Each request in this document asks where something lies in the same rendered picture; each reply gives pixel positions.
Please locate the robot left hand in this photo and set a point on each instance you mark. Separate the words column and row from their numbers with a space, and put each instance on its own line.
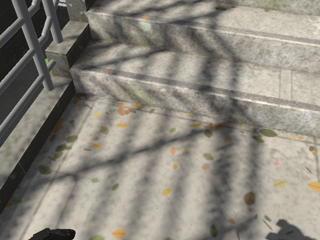
column 54, row 234

